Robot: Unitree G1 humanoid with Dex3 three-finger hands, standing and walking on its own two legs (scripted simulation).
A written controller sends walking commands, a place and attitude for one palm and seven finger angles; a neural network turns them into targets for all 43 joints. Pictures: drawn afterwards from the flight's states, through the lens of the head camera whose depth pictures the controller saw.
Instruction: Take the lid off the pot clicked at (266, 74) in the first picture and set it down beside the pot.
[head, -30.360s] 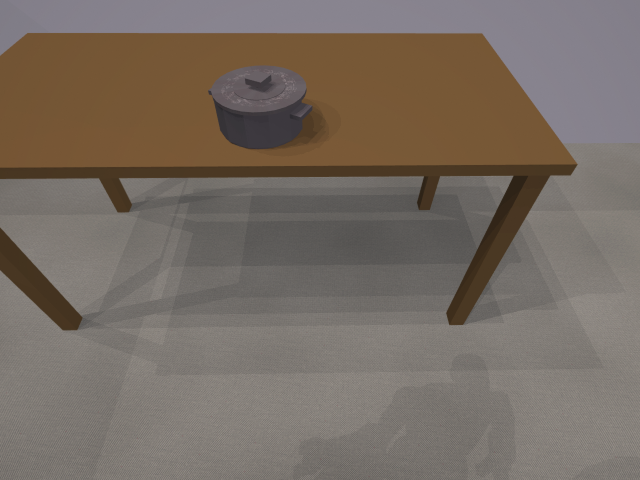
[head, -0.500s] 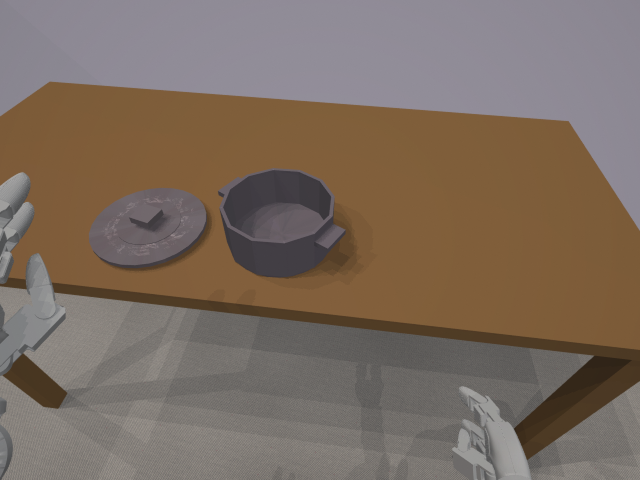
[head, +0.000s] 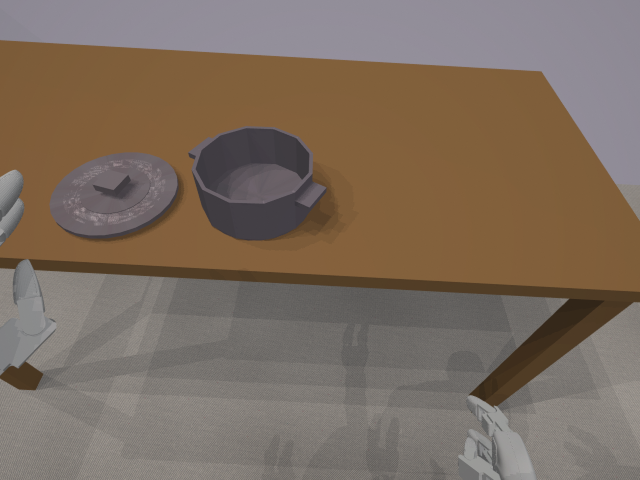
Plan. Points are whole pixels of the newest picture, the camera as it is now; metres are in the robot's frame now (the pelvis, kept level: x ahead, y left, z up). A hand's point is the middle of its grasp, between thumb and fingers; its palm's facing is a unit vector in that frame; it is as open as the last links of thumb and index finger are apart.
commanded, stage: step back with the hand held close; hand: left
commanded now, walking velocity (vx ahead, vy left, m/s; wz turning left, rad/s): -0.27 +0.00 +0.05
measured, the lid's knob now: (112, 182) +0.54 +0.38 +0.02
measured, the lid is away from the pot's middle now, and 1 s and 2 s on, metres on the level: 0.24 0.24 0.24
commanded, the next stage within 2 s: stop stepping back and stand still in 0.72 s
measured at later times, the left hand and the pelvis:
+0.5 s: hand (29, 429) +0.13 +0.21 +0.19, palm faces +0.25 -0.84 -0.48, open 7.4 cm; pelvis -0.08 -0.01 +0.00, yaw -1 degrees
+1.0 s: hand out of the picture +0.00 +0.21 +0.18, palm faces +0.25 -0.86 -0.45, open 7.4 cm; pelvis -0.18 -0.01 +0.00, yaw -1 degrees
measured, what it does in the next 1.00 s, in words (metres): walks backwards: right foot, then left foot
